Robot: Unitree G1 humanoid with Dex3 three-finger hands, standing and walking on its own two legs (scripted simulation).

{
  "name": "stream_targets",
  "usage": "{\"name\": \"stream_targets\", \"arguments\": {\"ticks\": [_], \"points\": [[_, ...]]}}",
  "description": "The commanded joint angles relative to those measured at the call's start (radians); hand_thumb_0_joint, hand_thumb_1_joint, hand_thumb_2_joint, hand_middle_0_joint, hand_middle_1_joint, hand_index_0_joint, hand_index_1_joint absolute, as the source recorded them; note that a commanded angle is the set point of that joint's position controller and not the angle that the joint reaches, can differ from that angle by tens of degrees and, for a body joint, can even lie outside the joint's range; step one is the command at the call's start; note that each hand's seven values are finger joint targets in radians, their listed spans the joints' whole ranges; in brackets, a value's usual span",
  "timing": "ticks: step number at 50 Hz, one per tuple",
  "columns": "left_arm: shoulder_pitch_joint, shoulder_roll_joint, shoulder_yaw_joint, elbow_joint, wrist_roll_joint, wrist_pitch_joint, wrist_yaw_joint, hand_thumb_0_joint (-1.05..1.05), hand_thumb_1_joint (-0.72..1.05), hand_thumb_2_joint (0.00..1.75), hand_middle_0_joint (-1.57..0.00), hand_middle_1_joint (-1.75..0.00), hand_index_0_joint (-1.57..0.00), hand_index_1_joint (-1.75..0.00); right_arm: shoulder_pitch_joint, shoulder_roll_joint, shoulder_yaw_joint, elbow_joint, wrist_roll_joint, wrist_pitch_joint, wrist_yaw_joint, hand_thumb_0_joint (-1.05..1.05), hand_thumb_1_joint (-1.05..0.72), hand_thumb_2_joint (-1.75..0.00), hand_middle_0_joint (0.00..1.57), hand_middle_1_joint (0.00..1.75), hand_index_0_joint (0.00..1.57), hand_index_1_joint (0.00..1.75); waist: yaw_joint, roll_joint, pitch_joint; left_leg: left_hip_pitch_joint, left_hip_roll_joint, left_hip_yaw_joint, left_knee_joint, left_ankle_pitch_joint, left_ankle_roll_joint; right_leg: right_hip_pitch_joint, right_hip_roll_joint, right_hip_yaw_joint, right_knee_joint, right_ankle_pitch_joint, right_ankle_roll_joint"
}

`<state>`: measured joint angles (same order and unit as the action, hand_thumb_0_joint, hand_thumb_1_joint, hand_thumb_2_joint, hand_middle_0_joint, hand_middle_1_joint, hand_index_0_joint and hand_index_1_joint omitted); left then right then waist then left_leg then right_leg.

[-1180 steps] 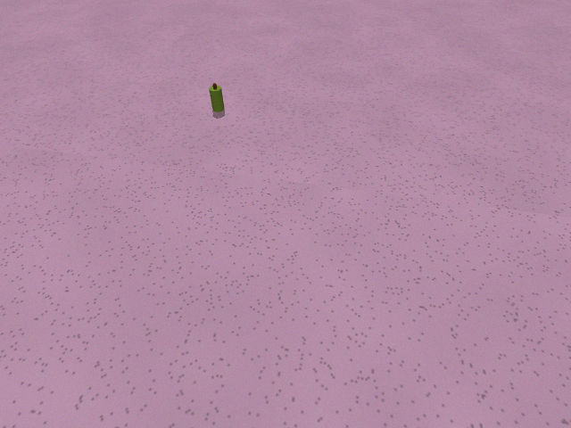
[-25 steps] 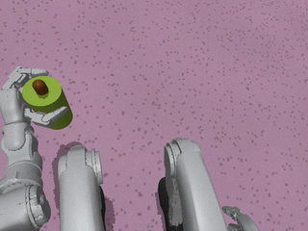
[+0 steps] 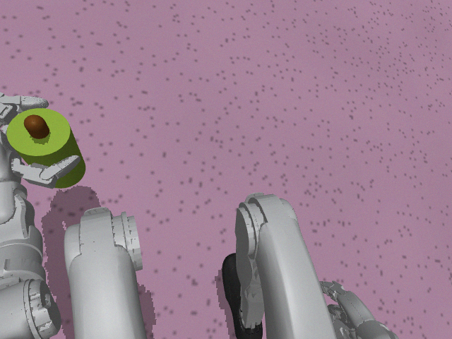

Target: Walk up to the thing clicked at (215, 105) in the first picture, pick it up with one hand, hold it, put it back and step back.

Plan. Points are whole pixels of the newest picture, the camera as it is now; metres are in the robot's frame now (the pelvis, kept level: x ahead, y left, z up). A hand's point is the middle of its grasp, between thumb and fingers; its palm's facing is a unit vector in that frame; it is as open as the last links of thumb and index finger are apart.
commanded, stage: lower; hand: left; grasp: from the side
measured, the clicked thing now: (50, 148) +0.43 +0.26 -0.11
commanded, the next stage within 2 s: loosen in 1.06 s
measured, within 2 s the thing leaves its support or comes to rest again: neither
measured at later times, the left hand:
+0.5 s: hand (55, 152) +0.44 +0.27 -0.16, palm faces +0.25 -0.97 -0.03, open 11.1 cm
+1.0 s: hand (60, 156) +0.44 +0.27 -0.19, palm faces +0.28 -0.96 -0.03, open 11.1 cm
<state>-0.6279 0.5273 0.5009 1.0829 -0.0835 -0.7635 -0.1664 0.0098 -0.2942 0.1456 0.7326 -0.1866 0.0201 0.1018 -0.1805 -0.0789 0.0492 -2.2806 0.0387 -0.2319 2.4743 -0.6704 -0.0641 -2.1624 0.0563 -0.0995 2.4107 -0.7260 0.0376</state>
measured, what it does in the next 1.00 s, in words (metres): stands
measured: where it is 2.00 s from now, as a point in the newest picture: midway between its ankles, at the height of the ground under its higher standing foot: (187, 325)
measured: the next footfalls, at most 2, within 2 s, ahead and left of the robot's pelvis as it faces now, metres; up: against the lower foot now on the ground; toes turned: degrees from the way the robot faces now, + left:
none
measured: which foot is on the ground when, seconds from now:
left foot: down 0.00-1.00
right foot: down 0.00-1.00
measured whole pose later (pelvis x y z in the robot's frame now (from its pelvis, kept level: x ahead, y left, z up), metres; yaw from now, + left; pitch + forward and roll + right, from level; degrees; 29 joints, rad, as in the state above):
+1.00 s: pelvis -0.01 +0.01 -0.03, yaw -6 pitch +15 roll -14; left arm -0.64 0.78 0.57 1.33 -0.07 -0.96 -0.06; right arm -0.14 -0.36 0.42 0.61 -0.33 0.02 0.12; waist -0.25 -0.24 0.28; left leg -2.24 0.03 -0.38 2.62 -0.68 -0.07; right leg -2.09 0.11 -0.20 2.45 -0.68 0.07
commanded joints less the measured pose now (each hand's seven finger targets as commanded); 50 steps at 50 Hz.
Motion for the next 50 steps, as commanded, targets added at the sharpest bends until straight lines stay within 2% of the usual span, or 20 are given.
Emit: {"name": "stream_targets", "arguments": {"ticks": [1, 4, 5, 7, 8, 9, 10, 13, 16, 18, 19, 20, 22, 23, 25, 27, 29, 33, 43, 50], "points": [[-0.349, 0.256, 0.04, -0.299, -0.047, -0.128, 0.009, 0.0, 0.09, 1.26, -1.24, -1.4, -1.24, -1.4, 0.138, -0.262, -0.062, -0.026, -0.007, 0.003, -0.009, 0.0, -0.93, -0.91, 0.2, 0.3, 0.2, 0.3, 0.002, 0.366, -0.735, 0.521, 0.005, 0.118, -0.234, 0.157, 0.053, 0.327, 0.026, -0.079, -0.236, 0.244, -0.064], [-0.366, 0.288, 0.038, -0.302, -0.022, -0.136, 0.018, 0.0, 0.06, 1.24, -1.26, -1.43, -1.28, -1.43, 0.12, -0.278, -0.055, -0.045, -0.012, 0.009, -0.007, 0.0, -0.93, -0.91, 0.2, 0.3, 0.2, 0.3, -0.016, 0.402, -0.714, 0.552, 0.009, 0.1, -0.245, 0.17, 0.044, 0.288, 0.025, -0.096, -0.218, 0.249, -0.071], [-0.333, 0.276, 0.031, -0.259, -0.018, -0.135, 0.018, 0.0, 0.05, 1.25, -1.26, -1.44, -1.28, -1.44, 0.12, -0.277, -0.047, -0.039, -0.015, 0.01, -0.005, 0.0, -0.94, -0.91, 0.2, 0.3, 0.2, 0.3, -0.019, 0.399, -0.694, 0.547, 0.01, 0.099, -0.237, 0.177, 0.044, 0.292, 0.026, -0.096, -0.215, 0.256, -0.07], [-0.361, 0.261, 0.019, -0.201, -0.024, -0.146, 0.024, 0.0, 0.06, 1.25, -1.27, -1.43, -1.28, -1.44, 0.103, -0.276, -0.027, -0.046, -0.02, 0.01, -0.002, 0.0, -0.93, -0.91, 0.2, 0.3, 0.2, 0.3, -0.049, 0.34, -0.647, 0.477, 0.011, 0.096, -0.211, 0.142, 0.051, 0.304, 0.03, -0.101, -0.221, 0.242, -0.063], [-0.337, 0.267, 0.041, -0.163, -0.034, -0.152, 0.027, 0.0, 0.05, 1.26, -1.27, -1.44, -1.29, -1.44, 0.102, -0.279, -0.018, -0.047, -0.021, 0.011, -0.001, 0.0, -0.93, -0.91, 0.2, 0.3, 0.2, 0.3, -0.047, 0.315, -0.636, 0.464, 0.01, 0.095, -0.199, 0.143, 0.054, 0.32, 0.032, -0.102, -0.224, 0.246, -0.06], [-0.345, 0.27, 0.028, -0.156, -0.041, -0.161, 0.025, 0.0, 0.03, 1.25, -1.27, -1.44, -1.29, -1.44, 0.096, -0.274, -0.005, -0.045, -0.025, 0.012, 0.0, 0.0, -0.93, -0.91, 0.2, 0.3, 0.2, 0.3, -0.053, 0.295, -0.621, 0.429, 0.009, 0.097, -0.186, 0.112, 0.059, 0.337, 0.035, -0.1, -0.234, 0.225, -0.055], [-0.368, 0.303, 0.059, -0.169, -0.045, -0.171, 0.031, 0.0, 0.04, 1.25, -1.26, -1.43, -1.28, -1.43, 0.091, -0.286, 0.0, -0.057, -0.029, 0.011, 0.0, 0.0, -0.93, -0.91, 0.2, 0.3, 0.2, 0.3, -0.051, 0.303, -0.63, 0.438, 0.01, 0.095, -0.18, 0.125, 0.059, 0.353, 0.036, -0.105, -0.228, 0.239, -0.053], [-0.364, 0.364, 0.086, -0.164, -0.039, -0.198, 0.037, 0.0, 0.09, 1.25, -1.27, -1.43, -1.29, -1.43, 0.078, -0.298, 0.021, -0.069, -0.043, 0.012, 0.002, 0.0, -0.93, -0.91, 0.2, 0.3, 0.2, 0.3, -0.047, 0.319, -0.669, 0.466, 0.015, 0.088, -0.164, 0.159, 0.057, 0.393, 0.04, -0.107, -0.218, 0.265, -0.05], [-0.363, 0.36, 0.071, -0.17, -0.048, -0.22, 0.033, 0.0, 0.11, 1.24, -1.26, -1.42, -1.28, -1.42, 0.048, -0.31, 0.034, -0.076, -0.053, 0.008, 0.002, 0.0, -0.93, -0.91, 0.2, 0.3, 0.2, 0.3, -0.054, 0.369, -0.642, 0.49, 0.018, 0.078, -0.17, 0.139, 0.048, 0.357, 0.043, -0.117, -0.204, 0.248, -0.057], [-0.374, 0.37, 0.063, -0.16, -0.048, -0.233, 0.032, 0.0, 0.13, 1.23, -1.24, -1.4, -1.26, -1.39, 0.048, -0.316, 0.051, -0.07, -0.061, 0.007, 0.001, 0.0, -0.93, -0.91, 0.2, 0.3, 0.2, 0.3, -0.074, 0.391, -0.61, 0.488, 0.02, 0.07, -0.173, 0.118, 0.044, 0.354, 0.043, -0.127, -0.202, 0.238, -0.057], [-0.332, 0.36, 0.057, -0.123, -0.05, -0.233, 0.028, 0.0, 0.13, 1.22, -1.24, -1.39, -1.25, -1.39, 0.043, -0.319, 0.057, -0.068, -0.063, 0.007, 0.001, 0.0, -0.93, -0.91, 0.2, 0.3, 0.2, 0.3, -0.072, 0.391, -0.603, 0.501, 0.022, 0.067, -0.174, 0.114, 0.043, 0.351, 0.043, -0.128, -0.205, 0.231, -0.056], [-0.38, 0.43, 0.088, -0.197, -0.042, -0.246, 0.035, 0.0, 0.12, 1.21, -1.22, -1.38, -1.24, -1.37, 0.044, -0.328, 0.057, -0.068, -0.07, 0.007, 0.0, 0.0, -0.93, -0.91, 0.2, 0.3, 0.2, 0.3, -0.065, 0.441, -0.629, 0.534, 0.026, 0.064, -0.171, 0.149, 0.037, 0.353, 0.044, -0.131, -0.19, 0.263, -0.059], [-0.35, 0.435, 0.089, -0.172, -0.034, -0.249, 0.038, 0.0, 0.09, 1.19, -1.2, -1.37, -1.22, -1.36, 0.026, -0.338, 0.064, -0.086, -0.077, 0.009, -0.003, 0.0, -0.94, -0.91, 0.2, 0.3, 0.2, 0.3, -0.07, 0.45, -0.634, 0.555, 0.028, 0.057, -0.167, 0.176, 0.035, 0.353, 0.044, -0.136, -0.184, 0.285, -0.06], [-0.352, 0.419, 0.068, -0.171, -0.035, -0.253, 0.039, 0.0, 0.11, 1.18, -1.2, -1.35, -1.22, -1.34, 0.024, -0.343, 0.068, -0.085, -0.081, 0.011, -0.002, 0.0, -0.93, -0.91, 0.2, 0.3, 0.2, 0.3, -0.08, 0.46, -0.629, 0.561, 0.028, 0.053, -0.16, 0.183, 0.034, 0.352, 0.044, -0.139, -0.18, 0.294, -0.059], [-0.352, 0.417, 0.066, -0.16, -0.035, -0.258, 0.045, 0.0, 0.09, 1.18, -1.19, -1.35, -1.21, -1.34, 0.019, -0.349, 0.078, -0.083, -0.088, 0.009, -0.001, 0.0, -0.93, -0.91, 0.2, 0.3, 0.2, 0.3, -0.091, 0.469, -0.609, 0.566, 0.029, 0.045, -0.156, 0.201, 0.031, 0.354, 0.044, -0.146, -0.175, 0.31, -0.059], [-0.33, 0.439, 0.09, -0.145, -0.032, -0.259, 0.057, 0.0, 0.09, 1.19, -1.21, -1.36, -1.23, -1.36, 0.014, -0.355, 0.086, -0.096, -0.091, 0.011, 0.0, 0.0, -0.94, -0.91, 0.2, 0.3, 0.2, 0.3, -0.088, 0.461, -0.612, 0.564, 0.029, 0.034, -0.154, 0.226, 0.031, 0.373, 0.046, -0.154, -0.168, 0.333, -0.057], [-0.322, 0.423, 0.077, -0.124, -0.034, -0.262, 0.057, 0.0, 0.09, 1.2, -1.2, -1.37, -1.22, -1.36, 0.003, -0.365, 0.092, -0.103, -0.097, 0.014, 0.001, 0.0, -0.93, -0.91, 0.2, 0.3, 0.2, 0.3, -0.098, 0.464, -0.605, 0.592, 0.033, 0.025, -0.15, 0.251, 0.029, 0.368, 0.047, -0.162, -0.161, 0.349, -0.055], [-0.307, 0.427, 0.084, -0.066, -0.029, -0.27, 0.07, 0.0, 0.12, 1.23, -1.22, -1.39, -1.24, -1.38, -0.016, -0.374, 0.108, -0.119, -0.107, 0.017, 0.004, 0.0, -0.92, -0.91, 0.2, 0.3, 0.2, 0.3, -0.11, 0.429, -0.551, 0.545, 0.033, 0.016, -0.144, 0.214, 0.032, 0.375, 0.05, -0.174, -0.167, 0.33, -0.052], [-0.328, 0.515, 0.104, -0.001, -0.017, -0.314, 0.098, 0.0, 0.11, 1.23, -1.22, -1.39, -1.24, -1.37, -0.076, -0.389, 0.158, -0.144, -0.136, 0.013, 0.006, 0.0, -0.91, -0.9, 0.2, 0.3, 0.2, 0.3, -0.134, 0.405, -0.475, 0.476, 0.038, 0.007, -0.126, 0.094, 0.038, 0.372, 0.064, -0.196, -0.175, 0.254, -0.044], [-0.339, 0.532, 0.087, -0.023, -0.005, -0.334, 0.115, 0.0, 0.1, 1.21, -1.2, -1.37, -1.23, -1.36, -0.094, -0.402, 0.178, -0.147, -0.15, 0.002, 0.004, 0.0, -0.92, -0.91, 0.2, 0.3, 0.2, 0.3, -0.145, 0.445, -0.481, 0.53, 0.047, -0.009, -0.116, 0.156, 0.03, 0.381, 0.071, -0.204, -0.152, 0.311, -0.044]]}}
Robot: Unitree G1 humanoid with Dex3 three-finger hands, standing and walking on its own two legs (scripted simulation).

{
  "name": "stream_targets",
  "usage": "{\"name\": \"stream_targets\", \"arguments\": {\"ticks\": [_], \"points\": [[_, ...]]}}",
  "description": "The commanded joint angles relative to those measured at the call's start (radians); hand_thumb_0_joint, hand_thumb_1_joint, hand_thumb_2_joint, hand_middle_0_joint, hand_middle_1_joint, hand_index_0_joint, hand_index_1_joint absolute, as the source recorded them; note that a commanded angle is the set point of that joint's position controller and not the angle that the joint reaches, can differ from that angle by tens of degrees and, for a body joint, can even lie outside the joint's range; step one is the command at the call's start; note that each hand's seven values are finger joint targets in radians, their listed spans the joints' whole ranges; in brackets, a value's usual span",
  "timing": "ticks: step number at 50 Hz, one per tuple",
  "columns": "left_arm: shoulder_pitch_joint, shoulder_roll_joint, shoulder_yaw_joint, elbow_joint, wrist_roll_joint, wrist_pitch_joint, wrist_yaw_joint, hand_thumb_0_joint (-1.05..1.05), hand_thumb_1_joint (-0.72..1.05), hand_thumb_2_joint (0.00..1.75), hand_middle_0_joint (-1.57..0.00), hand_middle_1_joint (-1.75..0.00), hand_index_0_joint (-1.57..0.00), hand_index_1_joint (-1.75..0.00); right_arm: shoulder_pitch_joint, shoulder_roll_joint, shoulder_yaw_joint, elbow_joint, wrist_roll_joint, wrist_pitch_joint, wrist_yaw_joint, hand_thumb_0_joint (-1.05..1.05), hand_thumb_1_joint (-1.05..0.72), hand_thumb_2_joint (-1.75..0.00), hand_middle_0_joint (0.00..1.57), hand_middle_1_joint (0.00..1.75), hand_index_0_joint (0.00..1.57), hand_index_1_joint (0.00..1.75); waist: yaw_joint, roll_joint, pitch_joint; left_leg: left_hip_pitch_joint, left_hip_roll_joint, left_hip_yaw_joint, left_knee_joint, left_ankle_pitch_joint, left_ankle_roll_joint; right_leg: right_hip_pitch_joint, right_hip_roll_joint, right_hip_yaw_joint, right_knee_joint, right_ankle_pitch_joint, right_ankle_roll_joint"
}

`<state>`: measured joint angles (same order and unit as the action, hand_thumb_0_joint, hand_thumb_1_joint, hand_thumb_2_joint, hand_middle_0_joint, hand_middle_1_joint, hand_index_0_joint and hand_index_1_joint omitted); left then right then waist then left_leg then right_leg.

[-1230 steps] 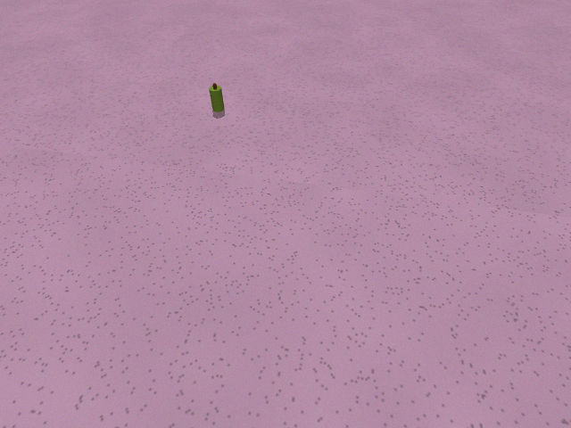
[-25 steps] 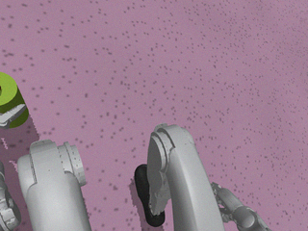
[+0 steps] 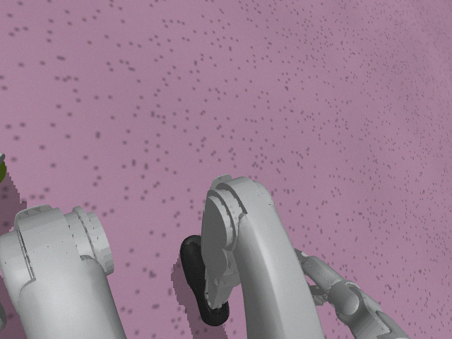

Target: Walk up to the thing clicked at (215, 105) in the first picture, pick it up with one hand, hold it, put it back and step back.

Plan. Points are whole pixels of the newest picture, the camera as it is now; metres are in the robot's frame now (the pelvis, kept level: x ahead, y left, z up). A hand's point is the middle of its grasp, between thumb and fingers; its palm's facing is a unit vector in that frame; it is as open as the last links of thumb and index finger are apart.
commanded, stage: lower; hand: left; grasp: from the side
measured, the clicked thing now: out of the picture +0.43 +0.30 -0.19
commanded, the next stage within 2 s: loosen in 0.06 s
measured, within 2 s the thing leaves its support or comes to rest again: rests again in 1.28 s
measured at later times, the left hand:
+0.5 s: hand out of the picture +0.43 +0.31 -0.16, palm faces +0.40 -0.92 +0.00, open 11.8 cm
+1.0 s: hand out of the picture +0.43 +0.32 -0.14, palm faces +0.39 -0.92 +0.02, open 17.2 cm
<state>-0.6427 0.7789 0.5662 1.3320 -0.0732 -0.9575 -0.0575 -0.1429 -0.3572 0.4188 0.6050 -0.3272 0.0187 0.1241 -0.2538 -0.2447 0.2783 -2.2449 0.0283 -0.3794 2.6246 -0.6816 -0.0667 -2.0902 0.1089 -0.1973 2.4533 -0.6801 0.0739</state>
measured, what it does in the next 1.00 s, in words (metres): stands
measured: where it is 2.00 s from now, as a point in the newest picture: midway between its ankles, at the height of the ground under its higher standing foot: (151, 321)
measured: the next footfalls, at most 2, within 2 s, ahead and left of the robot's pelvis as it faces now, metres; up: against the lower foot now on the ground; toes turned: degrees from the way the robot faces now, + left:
none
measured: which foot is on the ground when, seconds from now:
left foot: down 0.00-1.00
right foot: down 0.00-1.00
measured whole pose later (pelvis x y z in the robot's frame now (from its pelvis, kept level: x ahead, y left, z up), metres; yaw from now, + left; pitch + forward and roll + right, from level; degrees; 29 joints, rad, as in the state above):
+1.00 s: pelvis -0.01 +0.01 +0.00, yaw -2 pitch +13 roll -16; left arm -0.67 0.81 0.56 1.30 -0.10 -1.01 -0.07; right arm -0.15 -0.35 0.46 0.59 -0.33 0.03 0.12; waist -0.23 -0.27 0.29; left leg -2.23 0.04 -0.40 2.63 -0.69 -0.04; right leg -2.06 0.13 -0.22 2.43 -0.67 0.08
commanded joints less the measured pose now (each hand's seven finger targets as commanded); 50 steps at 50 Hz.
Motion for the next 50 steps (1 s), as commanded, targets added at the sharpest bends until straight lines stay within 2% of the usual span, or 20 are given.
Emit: {"name": "stream_targets", "arguments": {"ticks": [1, 3, 8, 9, 11, 15, 17, 19, 20, 23, 25, 30, 32, 33, 39, 40, 42, 45, 48, 50], "points": [[-0.328, 0.276, 0.016, -0.263, -0.016, -0.142, 0.01, 0.0, 0.09, 1.21, -1.2, -1.37, -1.23, -1.36, 0.046, -0.337, -0.093, -0.023, -0.008, 0.004, -0.018, 0.0, -0.92, -0.91, 0.2, 0.3, 0.2, 0.3, -0.073, 0.608, -0.695, 0.49, 0.058, 0.137, -0.269, 0.164, 0.031, 0.298, 0.017, -0.11, -0.193, 0.259, -0.082], [-0.32, 0.254, 0.005, -0.243, -0.014, -0.143, 0.016, 0.0, 0.11, 1.23, -1.21, -1.38, -1.23, -1.38, 0.049, -0.341, -0.09, -0.021, -0.011, 0.005, -0.016, 0.0, -0.92, -0.91, 0.2, 0.3, 0.2, 0.3, -0.082, 0.623, -0.68, 0.503, 0.059, 0.128, -0.28, 0.16, 0.027, 0.295, 0.018, -0.122, -0.189, 0.254, -0.082], [-0.333, 0.261, -0.009, -0.193, -0.013, -0.148, 0.027, 0.0, 0.12, 1.23, -1.21, -1.38, -1.23, -1.37, 0.042, -0.342, -0.077, -0.026, -0.015, 0.009, -0.018, 0.0, -0.91, -0.9, 0.2, 0.3, 0.2, 0.3, -0.098, 0.552, -0.642, 0.442, 0.058, 0.126, -0.256, 0.127, 0.04, 0.298, 0.022, -0.123, -0.205, 0.243, -0.074], [-0.324, 0.268, 0.0, -0.179, -0.013, -0.151, 0.03, 0.0, 0.12, 1.15, -1.26, -1.34, -1.29, -1.33, 0.048, -0.349, -0.077, -0.023, -0.017, 0.009, -0.017, 0.0, -0.92, -0.9, 0.2, 0.3, 0.2, 0.3, -0.098, 0.549, -0.641, 0.449, 0.058, 0.12, -0.259, 0.127, 0.039, 0.295, 0.023, -0.129, -0.204, 0.241, -0.073], [-0.34, 0.266, -0.009, -0.182, -0.014, -0.157, 0.035, 0.0, -0.03, 0.99, -1.14, -1.18, -1.17, -1.17, 0.034, -0.345, -0.071, -0.03, -0.017, 0.007, -0.017, 0.0, -0.92, -0.9, 0.2, 0.3, 0.2, 0.3, -0.098, 0.547, -0.633, 0.446, 0.059, 0.12, -0.257, 0.114, 0.041, 0.29, 0.025, -0.131, -0.205, 0.232, -0.073], [-0.351, 0.265, 0.002, -0.188, -0.034, -0.173, 0.033, 0.0, -0.14, 0.67, -0.96, -0.93, -0.99, -0.9, 0.029, -0.344, -0.066, -0.032, -0.018, 0.004, -0.016, 0.0, -0.92, -0.9, 0.2, 0.3, 0.2, 0.3, -0.097, 0.531, -0.633, 0.423, 0.055, 0.119, -0.252, 0.091, 0.045, 0.303, 0.029, -0.134, -0.211, 0.221, -0.071], [-0.339, 0.251, -0.007, -0.174, -0.029, -0.174, 0.031, 0.0, -0.19, 0.57, -0.89, -0.83, -0.92, -0.8, 0.029, -0.345, -0.07, -0.029, -0.019, 0.004, -0.015, 0.0, -0.92, -0.89, 0.2, 0.3, 0.2, 0.3, -0.094, 0.542, -0.623, 0.443, 0.058, 0.116, -0.265, 0.085, 0.04, 0.283, 0.03, -0.141, -0.208, 0.211, -0.073], [-0.358, 0.273, -0.011, -0.187, -0.019, -0.181, 0.031, 0.0, -0.25, 0.47, -0.82, -0.74, -0.85, -0.71, 0.024, -0.348, -0.068, -0.027, -0.021, 0.006, -0.016, 0.0, -0.93, -0.89, 0.2, 0.3, 0.2, 0.3, -0.101, 0.57, -0.606, 0.448, 0.061, 0.11, -0.274, 0.083, 0.036, 0.263, 0.029, -0.146, -0.198, 0.205, -0.076], [-0.339, 0.263, -0.014, -0.172, -0.016, -0.179, 0.029, 0.0, -0.32, 0.48, -0.74, -0.67, -0.77, -0.66, 0.03, -0.348, -0.066, -0.024, -0.023, 0.007, -0.016, 0.0, -0.92, -0.9, 0.2, 0.3, 0.2, 0.3, -0.105, 0.576, -0.613, 0.468, 0.063, 0.106, -0.279, 0.104, 0.033, 0.275, 0.029, -0.148, -0.194, 0.22, -0.075], [-0.344, 0.266, -0.027, -0.162, -0.01, -0.173, 0.028, 0.0, -0.44, 0.28, -0.52, -0.45, -0.54, -0.43, 0.03, -0.344, -0.064, -0.023, -0.023, 0.01, -0.015, 0.0, -0.92, -0.9, 0.2, 0.3, 0.2, 0.3, -0.104, 0.568, -0.603, 0.444, 0.061, 0.112, -0.271, 0.096, 0.037, 0.276, 0.031, -0.142, -0.2, 0.219, -0.076], [-0.304, 0.251, -0.031, -0.126, -0.008, -0.159, 0.026, 0.0, -0.46, 0.22, -0.46, -0.37, -0.47, -0.36, 0.028, -0.345, -0.065, -0.028, -0.021, 0.014, -0.017, 0.0, -0.92, -0.9, 0.2, 0.3, 0.2, 0.3, -0.094, 0.55, -0.606, 0.445, 0.061, 0.113, -0.269, 0.12, 0.037, 0.283, 0.032, -0.142, -0.201, 0.235, -0.076], [-0.225, 0.216, -0.043, -0.055, -0.015, -0.123, 0.017, 0.0, -0.55, 0.18, -0.4, -0.3, -0.41, -0.3, 0.025, -0.346, -0.063, -0.051, -0.013, 0.024, -0.012, 0.0, -0.92, -0.9, 0.2, 0.3, 0.2, 0.3, -0.079, 0.511, -0.571, 0.407, 0.057, 0.112, -0.285, 0.088, 0.041, 0.272, 0.034, -0.153, -0.212, 0.205, -0.079], [-0.208, 0.224, -0.031, -0.064, -0.021, -0.118, 0.014, 0.0, -0.54, 0.16, -0.34, -0.25, -0.35, -0.25, 0.015, -0.348, -0.065, -0.062, -0.009, 0.026, -0.011, 0.0, -0.92, -0.9, 0.2, 0.3, 0.2, 0.3, -0.064, 0.507, -0.566, 0.402, 0.058, 0.111, -0.291, 0.075, 0.041, 0.264, 0.035, -0.156, -0.212, 0.191, -0.081], [-0.202, 0.215, -0.034, -0.075, -0.022, -0.118, 0.013, 0.0, -0.51, 0.15, -0.32, -0.24, -0.33, -0.23, 0.027, -0.349, -0.065, -0.065, -0.012, 0.027, -0.01, 0.0, -0.91, -0.9, 0.2, 0.3, 0.2, 0.3, -0.068, 0.514, -0.59, 0.426, 0.059, 0.109, -0.29, 0.106, 0.039, 0.284, 0.038, -0.157, -0.209, 0.216, -0.08], [-0.258, 0.225, -0.024, -0.109, -0.037, -0.135, 0.016, 0.0, -0.53, 0.03, -0.15, -0.07, -0.16, -0.06, 0.021, -0.348, -0.061, -0.069, -0.006, 0.022, -0.008, 0.0, -0.91, -0.9, 0.2, 0.3, 0.2, 0.3, -0.087, 0.508, -0.574, 0.412, 0.062, 0.096, -0.292, 0.078, 0.043, 0.265, 0.041, -0.162, -0.21, 0.196, -0.079], [-0.268, 0.205, -0.042, -0.102, -0.035, -0.136, 0.015, 0.0, -0.54, 0.06, -0.09, -0.06, -0.09, -0.05, 0.019, -0.346, -0.06, -0.068, -0.006, 0.021, -0.008, 0.0, -0.89, -0.9, 0.2, 0.3, 0.2, 0.3, -0.099, 0.512, -0.556, 0.413, 0.064, 0.092, -0.296, 0.071, 0.041, 0.249, 0.041, -0.164, -0.207, 0.191, -0.08], [-0.296, 0.212, -0.051, -0.12, -0.031, -0.149, 0.008, 0.0, -0.5, 0.04, -0.06, -0.02, -0.07, -0.01, 0.022, -0.345, -0.061, -0.049, -0.005, 0.021, -0.01, 0.0, -0.89, -0.9, 0.2, 0.3, 0.2, 0.3, -0.101, 0.531, -0.536, 0.429, 0.071, 0.082, -0.307, 0.055, 0.036, 0.228, 0.037, -0.161, -0.198, 0.178, -0.079], [-0.303, 0.307, 0.009, -0.192, -0.033, -0.153, -0.005, 0.0, -0.53, 0.04, -0.05, -0.02, -0.05, -0.01, 0.034, -0.342, -0.064, -0.044, -0.009, 0.025, -0.017, 0.0, -0.88, -0.9, 0.2, 0.3, 0.2, 0.3, -0.067, 0.557, -0.598, 0.438, 0.07, 0.11, -0.283, 0.081, 0.043, 0.281, 0.04, -0.137, -0.21, 0.202, -0.078], [-0.33, 0.346, 0.036, -0.288, -0.036, -0.14, -0.02, 0.0, -0.53, 0.04, -0.04, -0.02, -0.05, -0.01, 0.059, -0.336, -0.076, -0.021, -0.004, 0.031, -0.021, 0.0, -0.89, -0.9, 0.2, 0.3, 0.2, 0.3, -0.044, 0.621, -0.644, 0.466, 0.068, 0.123, -0.301, 0.092, 0.038, 0.29, 0.033, -0.124, -0.21, 0.205, -0.084], [-0.29, 0.397, 0.073, -0.387, -0.031, -0.106, -0.029, 0.0, -0.53, 0.02, -0.05, -0.01, -0.06, 0.0, 0.081, -0.336, -0.098, -0.023, 0.005, 0.041, -0.027, 0.0, -0.9, -0.9, 0.2, 0.3, 0.2, 0.3, 0.001, 0.689, -0.723, 0.534, 0.07, 0.133, -0.333, 0.112, 0.029, 0.288, 0.028, -0.114, -0.207, 0.207, -0.094]]}}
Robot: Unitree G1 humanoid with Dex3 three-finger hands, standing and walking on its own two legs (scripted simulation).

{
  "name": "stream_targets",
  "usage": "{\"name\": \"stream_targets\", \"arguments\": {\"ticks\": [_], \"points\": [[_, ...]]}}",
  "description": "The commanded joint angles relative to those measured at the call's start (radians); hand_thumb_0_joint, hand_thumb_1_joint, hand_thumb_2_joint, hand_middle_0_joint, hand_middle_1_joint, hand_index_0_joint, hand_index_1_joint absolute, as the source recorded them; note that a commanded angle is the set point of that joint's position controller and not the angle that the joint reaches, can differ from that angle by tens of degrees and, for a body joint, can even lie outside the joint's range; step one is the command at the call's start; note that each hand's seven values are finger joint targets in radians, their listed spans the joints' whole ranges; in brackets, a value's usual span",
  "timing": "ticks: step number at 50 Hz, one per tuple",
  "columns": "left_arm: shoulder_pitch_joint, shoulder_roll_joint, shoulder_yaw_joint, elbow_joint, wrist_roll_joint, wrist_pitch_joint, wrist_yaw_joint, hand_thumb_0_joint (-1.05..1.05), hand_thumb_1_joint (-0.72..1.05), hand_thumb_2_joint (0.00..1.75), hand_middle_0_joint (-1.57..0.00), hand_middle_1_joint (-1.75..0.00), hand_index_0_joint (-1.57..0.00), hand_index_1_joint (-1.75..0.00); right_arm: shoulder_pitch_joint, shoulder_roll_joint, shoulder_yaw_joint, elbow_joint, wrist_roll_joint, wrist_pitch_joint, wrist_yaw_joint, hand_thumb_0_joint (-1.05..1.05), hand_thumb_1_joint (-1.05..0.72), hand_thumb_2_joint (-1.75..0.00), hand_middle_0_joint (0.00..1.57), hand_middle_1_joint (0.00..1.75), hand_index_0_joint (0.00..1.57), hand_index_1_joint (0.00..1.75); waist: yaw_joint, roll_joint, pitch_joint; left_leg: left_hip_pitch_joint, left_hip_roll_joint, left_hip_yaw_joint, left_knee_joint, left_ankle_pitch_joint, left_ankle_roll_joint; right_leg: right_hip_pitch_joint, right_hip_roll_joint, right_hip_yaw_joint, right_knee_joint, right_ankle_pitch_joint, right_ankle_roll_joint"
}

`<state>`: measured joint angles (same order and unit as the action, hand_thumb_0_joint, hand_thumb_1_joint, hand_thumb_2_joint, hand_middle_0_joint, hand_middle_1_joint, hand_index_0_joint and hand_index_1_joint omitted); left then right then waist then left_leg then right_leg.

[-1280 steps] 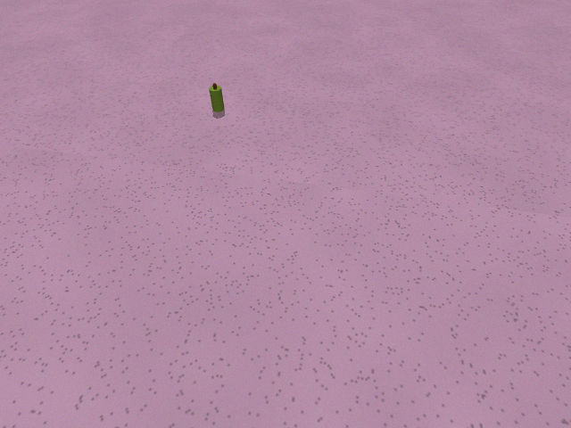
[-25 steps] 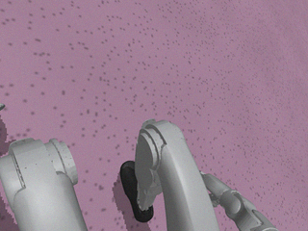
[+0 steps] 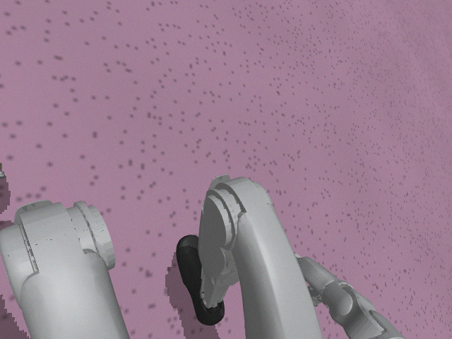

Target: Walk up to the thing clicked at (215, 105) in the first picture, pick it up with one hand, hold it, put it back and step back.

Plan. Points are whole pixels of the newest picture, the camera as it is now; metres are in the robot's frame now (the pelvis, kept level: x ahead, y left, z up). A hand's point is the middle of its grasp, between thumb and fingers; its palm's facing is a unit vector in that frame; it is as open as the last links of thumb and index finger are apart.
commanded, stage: withdraw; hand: left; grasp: from the side
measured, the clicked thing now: out of the picture +0.43 +0.31 -0.19
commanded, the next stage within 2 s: rise in 0.14 s
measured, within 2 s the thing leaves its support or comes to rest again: rests again in 0.28 s
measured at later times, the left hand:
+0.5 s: hand out of the picture +0.40 +0.42 -0.03, palm faces +0.46 -0.85 -0.27, open 17.3 cm
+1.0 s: hand out of the picture +0.26 +0.34 +0.14, palm faces +0.37 -0.82 -0.44, open 17.2 cm
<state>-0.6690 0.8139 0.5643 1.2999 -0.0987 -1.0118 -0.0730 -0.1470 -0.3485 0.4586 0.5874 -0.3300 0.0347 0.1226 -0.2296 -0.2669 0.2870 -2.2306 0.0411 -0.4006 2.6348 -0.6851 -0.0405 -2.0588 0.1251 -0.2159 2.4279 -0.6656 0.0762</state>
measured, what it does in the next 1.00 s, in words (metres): rises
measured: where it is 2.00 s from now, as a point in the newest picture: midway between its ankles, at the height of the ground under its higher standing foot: (147, 321)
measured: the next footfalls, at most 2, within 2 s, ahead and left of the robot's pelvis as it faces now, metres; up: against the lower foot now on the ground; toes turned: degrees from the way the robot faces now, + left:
none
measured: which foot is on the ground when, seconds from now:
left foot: down 0.00-1.00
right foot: down 0.00-1.00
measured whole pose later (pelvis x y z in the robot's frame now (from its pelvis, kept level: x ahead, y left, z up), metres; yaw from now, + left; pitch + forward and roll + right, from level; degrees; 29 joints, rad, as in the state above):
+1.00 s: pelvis +0.03 -0.02 +0.24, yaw +13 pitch +30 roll -4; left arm -0.09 0.44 0.28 0.43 0.02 0.03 0.08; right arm 0.08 -0.24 0.00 0.53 0.04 0.11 -0.06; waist -0.04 -0.01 -0.16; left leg -1.70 0.08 -0.09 1.77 -0.61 -0.04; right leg -1.63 0.02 -0.05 1.75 -0.66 0.00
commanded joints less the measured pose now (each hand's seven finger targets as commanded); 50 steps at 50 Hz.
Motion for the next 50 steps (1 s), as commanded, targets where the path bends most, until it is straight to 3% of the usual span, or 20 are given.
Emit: {"name": "stream_targets", "arguments": {"ticks": [1, 5, 9, 11, 13, 14, 15, 16, 19, 20, 22, 24, 26, 30, 32, 34, 35, 38, 44, 50], "points": [[-0.251, 0.337, 0.056, -0.368, -0.001, -0.029, -0.027, 0.0, -0.53, 0.03, -0.05, -0.01, -0.05, 0.0, 0.089, -0.344, -0.151, -0.005, 0.015, 0.034, -0.028, 0.0, -0.9, -0.9, 0.2, 0.3, 0.2, 0.3, -0.019, 0.748, -0.744, 0.555, 0.058, 0.151, -0.371, 0.115, -0.004, 0.236, 0.006, -0.094, -0.179, 0.183, -0.101], [-0.19, 0.198, -0.018, -0.371, -0.018, 0.093, -0.077, 0.0, -0.54, 0.02, -0.05, -0.01, -0.05, 0.0, 0.13, -0.323, -0.194, -0.007, 0.058, 0.049, -0.037, 0.0, -0.9, -0.9, 0.2, 0.3, 0.2, 0.3, -0.016, 0.739, -0.753, 0.54, 0.052, 0.158, -0.406, 0.143, -0.005, 0.176, -0.005, -0.084, -0.186, 0.199, -0.107], [-0.08, 0.056, -0.087, -0.232, -0.068, 0.213, -0.134, 0.0, -0.55, 0.02, -0.03, -0.02, -0.05, 0.0, 0.154, -0.305, -0.224, -0.026, 0.108, 0.052, -0.047, 0.0, -0.88, -0.89, 0.2, 0.3, 0.2, 0.3, -0.027, 0.541, -0.692, 0.394, 0.043, 0.174, -0.381, 0.121, 0.028, 0.19, -0.007, -0.069, -0.236, 0.203, -0.092], [-0.182, 0.146, -0.029, -0.339, -0.088, 0.218, -0.137, 0.0, -0.53, 0.03, -0.02, -0.02, -0.04, 0.0, 0.182, -0.295, -0.234, -0.023, 0.124, 0.05, -0.052, 0.0, -0.87, -0.89, 0.2, 0.3, 0.2, 0.3, -0.008, 0.514, -0.726, 0.356, 0.039, 0.18, -0.366, 0.118, 0.038, 0.222, -0.009, -0.053, -0.243, 0.206, -0.089], [-0.228, 0.166, 0.003, -0.342, -0.097, 0.221, -0.138, 0.0, -0.43, 0.04, -0.03, 0.0, -0.02, 0.0, 0.205, -0.282, -0.239, -0.013, 0.134, 0.05, -0.052, 0.0, -0.8, -0.88, 0.2, 0.3, 0.2, 0.3, -0.011, 0.495, -0.724, 0.342, 0.036, 0.178, -0.369, 0.103, 0.042, 0.206, -0.006, -0.052, -0.241, 0.183, -0.09], [-0.208, 0.444, 0.078, -0.351, 0.085, 0.294, -0.096, 0.0, -0.48, 0.05, -0.05, -0.04, -0.05, -0.04, 0.239, -0.264, -0.301, 0.029, 0.166, 0.07, -0.06, 0.0, -0.88, -0.9, 0.2, 0.3, 0.2, 0.3, 0.088, 0.612, -0.824, 0.461, 0.031, 0.219, -0.428, 0.147, 0.037, 0.187, -0.018, -0.02, -0.259, 0.173, -0.103], [-0.305, 0.327, 0.015, -0.367, 0.072, 0.331, -0.089, 0.0, -0.49, 0.06, -0.06, -0.05, -0.05, -0.05, 0.226, -0.238, -0.288, -0.005, 0.176, 0.077, -0.056, 0.0, -0.9, -0.91, 0.2, 0.3, 0.2, 0.3, 0.039, 0.631, -0.808, 0.455, 0.038, 0.21, -0.452, 0.134, 0.031, 0.141, -0.018, -0.022, -0.255, 0.151, -0.111], [-0.302, 0.256, -0.005, -0.326, 0.069, 0.355, -0.088, 0.0, -0.48, 0.06, -0.06, -0.05, -0.05, -0.05, 0.244, -0.237, -0.3, 0.006, 0.184, 0.084, -0.053, 0.0, -0.9, -0.91, 0.2, 0.3, 0.2, 0.3, 0.02, 0.611, -0.795, 0.453, 0.039, 0.209, -0.458, 0.119, 0.031, 0.123, -0.018, -0.026, -0.258, 0.14, -0.112], [-0.24, 0.341, 0.057, -0.357, 0.111, 0.429, -0.053, 0.0, -0.53, 0.08, -0.07, -0.06, -0.06, -0.07, 0.273, -0.241, -0.333, -0.002, 0.195, 0.099, -0.059, 0.0, -0.93, -0.91, 0.2, 0.3, 0.2, 0.3, 0.071, 0.655, -0.875, 0.512, 0.035, 0.244, -0.484, 0.116, 0.03, 0.156, -0.026, -0.001, -0.287, 0.128, -0.113], [-0.294, 0.393, 0.077, -0.432, 0.126, 0.449, -0.045, 0.0, -0.52, 0.07, -0.08, -0.07, -0.07, -0.07, 0.281, -0.241, -0.343, -0.003, 0.2, 0.108, -0.06, 0.0, -0.94, -0.92, 0.2, 0.3, 0.2, 0.3, 0.093, 0.686, -0.897, 0.531, 0.035, 0.249, -0.503, 0.109, 0.029, 0.14, -0.029, 0.004, -0.285, 0.114, -0.117], [-0.267, 0.401, 0.081, -0.482, 0.149, 0.501, -0.031, 0.0, -0.55, 0.09, -0.08, -0.1, -0.07, -0.1, 0.3, -0.228, -0.365, -0.004, 0.21, 0.123, -0.06, 0.0, -0.96, -0.92, 0.2, 0.3, 0.2, 0.3, 0.114, 0.712, -0.96, 0.565, 0.03, 0.266, -0.528, 0.117, 0.029, 0.157, -0.034, 0.019, -0.3, 0.111, -0.119], [-0.239, 0.34, 0.054, -0.499, 0.16, 0.559, -0.016, 0.0, -0.47, 0.1, -0.06, -0.07, -0.06, -0.07, 0.316, -0.214, -0.387, -0.007, 0.225, 0.13, -0.062, 0.0, -0.9, -0.9, 0.2, 0.3, 0.2, 0.3, 0.115, 0.712, -0.984, 0.593, 0.027, 0.273, -0.561, 0.114, 0.03, 0.144, -0.039, 0.025, -0.317, 0.106, -0.122], [-0.117, 0.291, 0.048, -0.477, 0.163, 0.62, 0.004, 0.0, -0.52, 0.08, -0.05, -0.06, -0.05, -0.06, 0.309, -0.198, -0.411, -0.019, 0.246, 0.137, -0.069, 0.0, -0.9, -0.9, 0.2, 0.3, 0.2, 0.3, 0.145, 0.636, -0.96, 0.548, 0.019, 0.292, -0.588, 0.082, 0.039, 0.154, -0.041, 0.039, -0.367, 0.078, -0.118], [-0.046, 0.183, -0.026, -0.646, 0.158, 0.723, 0.032, 0.0, -0.53, 0.07, -0.05, -0.06, -0.05, -0.06, 0.328, -0.177, -0.47, -0.037, 0.288, 0.144, -0.08, 0.0, -0.9, -0.9, 0.2, 0.3, 0.2, 0.3, 0.159, 0.545, -1.017, 0.556, 0.009, 0.314, -0.658, 0.052, 0.053, 0.206, -0.046, 0.076, -0.466, 0.055, -0.116], [0.067, 0.089, -0.081, -0.669, 0.153, 0.777, 0.042, 0.0, -0.53, 0.07, -0.05, -0.06, -0.05, -0.06, 0.337, -0.166, -0.498, -0.055, 0.309, 0.144, -0.085, 0.0, -0.9, -0.9, 0.2, 0.3, 0.2, 0.3, 0.153, 0.476, -1.024, 0.589, 0.008, 0.315, -0.71, 0.055, 0.058, 0.241, -0.051, 0.088, -0.527, 0.054, -0.112], [0.155, 0.044, -0.114, -0.749, 0.143, 0.826, 0.057, 0.0, -0.54, 0.06, -0.05, -0.05, -0.05, -0.06, 0.329, -0.158, -0.513, -0.081, 0.331, 0.136, -0.094, 0.0, -0.9, -0.9, 0.2, 0.3, 0.2, 0.3, 0.159, 0.409, -1.017, 0.603, 0.009, 0.315, -0.762, 0.031, 0.064, 0.294, -0.055, 0.101, -0.598, 0.032, -0.108], [0.159, 0.075, -0.096, -0.841, 0.14, 0.843, 0.07, 0.0, -0.55, 0.05, -0.05, -0.05, -0.05, -0.05, 0.341, -0.153, -0.521, -0.083, 0.339, 0.134, -0.1, 0.0, -0.9, -0.9, 0.2, 0.3, 0.2, 0.3, 0.177, 0.403, -1.047, 0.634, 0.01, 0.319, -0.786, 0.045, 0.064, 0.341, -0.057, 0.114, -0.629, 0.043, -0.107], [0.331, 0.026, -0.117, -0.945, 0.132, 0.901, 0.095, 0.0, -0.53, 0.07, -0.05, -0.06, -0.05, -0.06, 0.332, -0.129, -0.529, -0.132, 0.361, 0.127, -0.119, 0.0, -0.9, -0.9, 0.2, 0.3, 0.2, 0.3, 0.196, 0.377, -1.081, 0.718, 0.01, 0.324, -0.871, 0.06, 0.069, 0.468, -0.069, 0.139, -0.709, 0.061, -0.101], [0.38, 0.003, -0.114, -1.063, 0.128, 0.961, 0.158, 0.0, -0.5, 0.08, -0.06, -0.06, -0.05, -0.06, 0.314, -0.071, -0.521, -0.149, 0.372, 0.079, -0.178, 0.0, -0.89, -0.9, 0.2, 0.3, 0.2, 0.3, 0.202, 0.378, -1.006, 0.848, 0.008, 0.347, -1.023, 0.061, 0.068, 0.65, -0.086, 0.203, -0.89, 0.037, -0.098], [0.531, -0.186, -0.236, -1.067, 0.114, 1.022, 0.194, 0.0, -0.51, 0.08, -0.05, -0.06, -0.05, -0.06, 0.324, -0.037, -0.518, -0.148, 0.368, 0.015, -0.226, 0.0, -0.89, -0.9, 0.2, 0.3, 0.2, 0.3, 0.189, 0.401, -0.906, 1.048, 0.003, 0.367, -1.177, 0.161, 0.061, 0.786, -0.094, 0.213, -1.055, 0.133, -0.099]]}}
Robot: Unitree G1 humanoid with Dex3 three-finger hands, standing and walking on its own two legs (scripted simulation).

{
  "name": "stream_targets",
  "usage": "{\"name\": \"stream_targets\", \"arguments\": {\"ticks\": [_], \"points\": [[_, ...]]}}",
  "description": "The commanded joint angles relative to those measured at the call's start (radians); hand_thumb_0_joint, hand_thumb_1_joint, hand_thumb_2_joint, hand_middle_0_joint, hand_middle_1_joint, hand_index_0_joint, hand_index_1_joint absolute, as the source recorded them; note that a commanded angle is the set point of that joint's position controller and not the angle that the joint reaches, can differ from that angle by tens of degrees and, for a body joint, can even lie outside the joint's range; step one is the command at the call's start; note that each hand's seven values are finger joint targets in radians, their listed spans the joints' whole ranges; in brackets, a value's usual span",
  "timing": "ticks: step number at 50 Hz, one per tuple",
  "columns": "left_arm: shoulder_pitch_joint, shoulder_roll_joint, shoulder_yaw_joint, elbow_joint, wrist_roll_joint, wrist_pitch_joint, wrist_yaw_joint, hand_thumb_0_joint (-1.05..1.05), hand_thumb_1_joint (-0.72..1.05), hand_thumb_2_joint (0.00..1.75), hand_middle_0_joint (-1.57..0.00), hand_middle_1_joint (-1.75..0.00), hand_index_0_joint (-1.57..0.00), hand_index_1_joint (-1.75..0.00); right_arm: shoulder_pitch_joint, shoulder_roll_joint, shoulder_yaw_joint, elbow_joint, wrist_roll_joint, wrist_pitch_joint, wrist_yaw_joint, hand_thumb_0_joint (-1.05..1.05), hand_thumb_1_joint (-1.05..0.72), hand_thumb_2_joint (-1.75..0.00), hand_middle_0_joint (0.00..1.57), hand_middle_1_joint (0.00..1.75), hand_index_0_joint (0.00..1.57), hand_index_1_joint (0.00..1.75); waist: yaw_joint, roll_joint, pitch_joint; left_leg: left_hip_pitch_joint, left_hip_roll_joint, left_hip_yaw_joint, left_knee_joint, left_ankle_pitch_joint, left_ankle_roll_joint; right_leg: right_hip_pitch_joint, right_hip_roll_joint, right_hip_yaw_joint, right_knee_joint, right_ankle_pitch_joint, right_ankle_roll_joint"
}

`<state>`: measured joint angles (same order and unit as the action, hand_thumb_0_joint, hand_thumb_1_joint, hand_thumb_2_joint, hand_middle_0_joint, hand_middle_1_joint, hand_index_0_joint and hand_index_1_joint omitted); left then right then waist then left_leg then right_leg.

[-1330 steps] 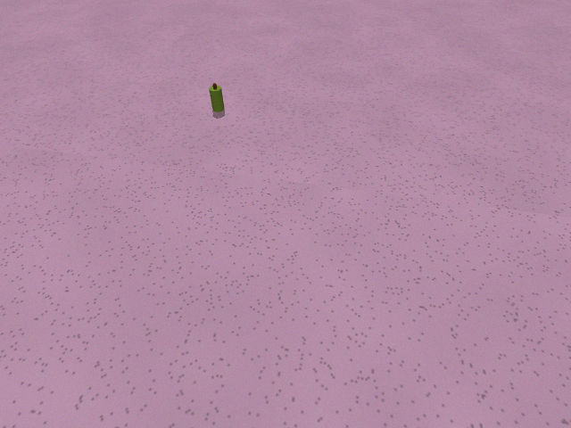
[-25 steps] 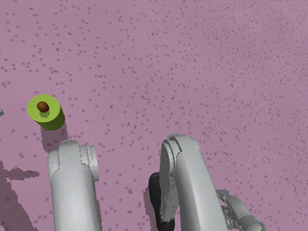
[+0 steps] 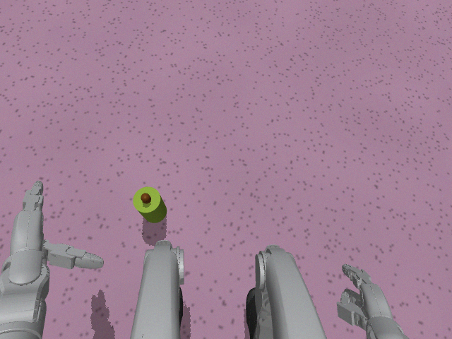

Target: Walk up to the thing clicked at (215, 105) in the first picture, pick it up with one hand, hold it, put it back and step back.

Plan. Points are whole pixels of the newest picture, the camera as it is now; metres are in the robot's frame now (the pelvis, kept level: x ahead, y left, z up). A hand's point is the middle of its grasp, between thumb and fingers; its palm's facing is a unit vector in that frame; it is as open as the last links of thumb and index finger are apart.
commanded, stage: home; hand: left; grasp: from the side
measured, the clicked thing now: (150, 204) +0.44 +0.23 -0.43
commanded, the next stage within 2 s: none
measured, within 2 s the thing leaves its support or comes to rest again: neither
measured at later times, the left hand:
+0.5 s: hand (37, 253) +0.25 +0.23 +0.11, palm faces +0.18 -0.93 -0.32, open 17.4 cm
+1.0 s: hand (28, 294) +0.21 +0.20 +0.14, palm faces +0.17 -0.94 -0.29, open 17.3 cm
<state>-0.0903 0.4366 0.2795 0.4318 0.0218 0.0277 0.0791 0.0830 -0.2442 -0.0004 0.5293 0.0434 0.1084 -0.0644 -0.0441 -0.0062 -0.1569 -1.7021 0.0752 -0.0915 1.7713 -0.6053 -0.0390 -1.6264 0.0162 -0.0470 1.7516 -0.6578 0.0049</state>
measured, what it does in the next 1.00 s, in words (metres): rises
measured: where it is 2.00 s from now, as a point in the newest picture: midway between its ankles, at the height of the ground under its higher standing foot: (215, 336)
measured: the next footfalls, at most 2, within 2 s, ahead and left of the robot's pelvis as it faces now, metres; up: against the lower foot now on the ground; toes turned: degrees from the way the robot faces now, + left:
none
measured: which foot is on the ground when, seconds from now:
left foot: down 0.00-1.00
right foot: down 0.00-1.00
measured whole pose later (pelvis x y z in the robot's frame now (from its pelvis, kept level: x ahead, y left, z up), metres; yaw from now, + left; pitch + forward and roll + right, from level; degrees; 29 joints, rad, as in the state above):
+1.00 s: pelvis +0.06 +0.01 +0.19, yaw +4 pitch +8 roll -3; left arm 0.47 0.21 -0.02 -0.03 -0.02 0.28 0.15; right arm 0.27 -0.20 0.03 0.48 0.01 -0.11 -0.19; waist -0.03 0.04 -0.10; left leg -0.67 0.06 -0.04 0.97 -0.44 -0.02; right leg -0.58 -0.01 -0.05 0.91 -0.47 0.02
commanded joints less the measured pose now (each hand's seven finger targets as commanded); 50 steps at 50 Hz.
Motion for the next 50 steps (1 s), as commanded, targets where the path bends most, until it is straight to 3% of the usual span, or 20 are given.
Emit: {"name": "stream_targets", "arguments": {"ticks": [1, 5, 14, 20, 25, 33, 38, 39, 41, 42, 44, 46, 50], "points": [[-0.041, 0.159, 0.027, -0.198, -0.006, -0.009, 0.046, 0.0, -0.49, 0.09, -0.06, -0.06, -0.05, -0.06, 0.101, -0.14, -0.059, -0.087, -0.007, -0.068, -0.042, 0.0, -0.89, -0.9, 0.2, 0.3, 0.2, 0.3, -0.01, 0.132, -0.441, 0.545, -0.031, 0.057, -0.343, 0.099, 0.059, 0.381, 0.014, 0.035, -0.402, 0.146, -0.028], [0.054, 0.085, -0.037, -0.207, -0.013, 0.034, 0.062, 0.0, -0.53, 0.07, -0.05, -0.05, -0.05, -0.06, 0.12, -0.133, -0.054, -0.094, -0.006, -0.097, -0.055, 0.0, -0.89, -0.9, 0.2, 0.3, 0.2, 0.3, -0.011, 0.1, -0.403, 0.67, -0.034, 0.057, -0.443, 0.191, 0.058, 0.516, 0.008, 0.021, -0.498, 0.24, -0.024], [0.254, 0.012, -0.101, -0.378, -0.03, 0.139, 0.11, 0.0, -0.54, 0.06, -0.05, -0.05, -0.05, -0.05, 0.15, -0.106, -0.039, -0.137, -0.003, -0.138, -0.096, 0.0, -0.89, -0.9, 0.2, 0.3, 0.2, 0.3, 0.011, 0.11, -0.341, 0.957, -0.04, 0.07, -0.66, 0.393, 0.044, 0.822, 0.003, 0.01, -0.696, 0.441, -0.016], [0.4, -0.064, -0.173, -0.516, -0.037, 0.207, 0.123, 0.0, -0.56, 0.05, -0.05, -0.05, -0.05, -0.05, 0.155, -0.085, -0.031, -0.176, -0.009, -0.161, -0.124, 0.0, -0.9, -0.9, 0.2, 0.3, 0.2, 0.3, 0.013, 0.127, -0.219, 1.08, -0.041, 0.072, -0.808, 0.411, 0.034, 0.936, 0.008, -0.014, -0.817, 0.443, -0.017], [0.523, -0.121, -0.236, -0.616, -0.041, 0.242, 0.12, 0.0, -0.55, 0.06, -0.05, -0.05, -0.05, -0.05, 0.152, -0.07, -0.022, -0.208, -0.014, -0.19, -0.138, 0.0, -0.9, -0.9, 0.2, 0.3, 0.2, 0.3, 0.008, 0.075, -0.122, 1.107, -0.043, 0.065, -0.884, 0.358, 0.041, 0.985, 0.014, -0.03, -0.902, 0.396, -0.012], [0.567, -0.133, -0.24, -0.671, -0.035, 0.235, 0.093, 0.0, -0.56, 0.05, -0.05, -0.05, -0.05, -0.05, 0.139, -0.074, -0.023, -0.226, -0.024, -0.232, -0.137, 0.0, -0.9, -0.9, 0.2, 0.3, 0.2, 0.3, 0.011, 0.052, -0.017, 1.128, -0.039, 0.052, -0.96, 0.299, 0.034, 1.003, 0.018, -0.043, -0.955, 0.324, -0.01], [0.532, -0.133, -0.237, -0.66, -0.027, 0.218, 0.079, 0.0, -0.53, 0.07, -0.05, -0.06, -0.05, -0.06, 0.139, -0.074, -0.022, -0.226, -0.033, -0.25, -0.135, 0.0, -0.9, -0.9, 0.2, 0.3, 0.2, 0.3, 0.002, 0.069, -0.032, 1.151, -0.045, 0.066, -0.963, 0.301, 0.035, 1.02, 0.016, -0.031, -0.966, 0.323, -0.011], [0.505, -0.108, -0.219, -0.708, -0.027, 0.211, 0.081, 0.0, -0.54, 0.06, -0.05, -0.06, -0.05, -0.06, 0.144, -0.073, -0.02, -0.222, -0.033, -0.252, -0.135, 0.0, -0.9, -0.9, 0.2, 0.3, 0.2, 0.3, 0.009, 0.08, -0.055, 1.164, -0.048, 0.071, -0.959, 0.319, 0.035, 1.036, 0.014, -0.027, -0.968, 0.341, -0.012], [0.543, -0.147, -0.254, -0.633, -0.026, 0.216, 0.074, 0.0, -0.53, 0.07, -0.05, -0.06, -0.05, -0.06, 0.134, -0.074, -0.016, -0.223, -0.034, -0.261, -0.133, 0.0, -0.9, -0.9, 0.2, 0.3, 0.2, 0.3, 0.005, 0.071, -0.034, 1.164, -0.05, 0.07, -0.97, 0.293, 0.035, 1.025, 0.015, -0.027, -0.973, 0.318, -0.011], [0.502, -0.122, -0.241, -0.706, -0.028, 0.21, 0.077, 0.0, -0.55, 0.06, -0.05, -0.05, -0.05, -0.05, 0.134, -0.073, -0.016, -0.223, -0.034, -0.263, -0.134, 0.0, -0.9, -0.9, 0.2, 0.3, 0.2, 0.3, 0.006, 0.087, -0.058, 1.178, -0.052, 0.074, -0.967, 0.297, 0.036, 1.034, 0.013, -0.023, -0.978, 0.326, -0.011], [0.502, -0.109, -0.231, -0.707, -0.027, 0.208, 0.08, 0.0, -0.53, 0.07, -0.05, -0.06, -0.05, -0.06, 0.135, -0.073, -0.016, -0.211, -0.035, -0.266, -0.135, 0.0, -0.9, -0.9, 0.2, 0.3, 0.2, 0.3, 0.013, 0.09, -0.068, 1.183, -0.055, 0.074, -0.97, 0.3, 0.035, 1.048, 0.012, -0.025, -0.984, 0.33, -0.011], [0.564, -0.145, -0.254, -0.619, -0.026, 0.215, 0.075, 0.0, -0.53, 0.07, -0.05, -0.06, -0.05, -0.06, 0.131, -0.069, -0.011, -0.21, -0.036, -0.269, -0.135, 0.0, -0.9, -0.9, 0.2, 0.3, 0.2, 0.3, 0.005, 0.048, -0.048, 1.169, -0.057, 0.077, -0.96, 0.299, 0.039, 1.049, 0.012, -0.023, -0.995, 0.332, -0.005], [0.538, -0.124, -0.234, -0.643, -0.028, 0.207, 0.073, 0.0, -0.53, 0.07, -0.05, -0.06, -0.05, -0.06, 0.124, -0.073, -0.014, -0.21, -0.035, -0.268, -0.134, 0.0, -0.9, -0.9, 0.2, 0.3, 0.2, 0.3, 0.018, 0.049, -0.048, 1.161, -0.059, 0.081, -0.964, 0.289, 0.04, 1.058, 0.009, -0.02, -1.005, 0.324, -0.005]]}}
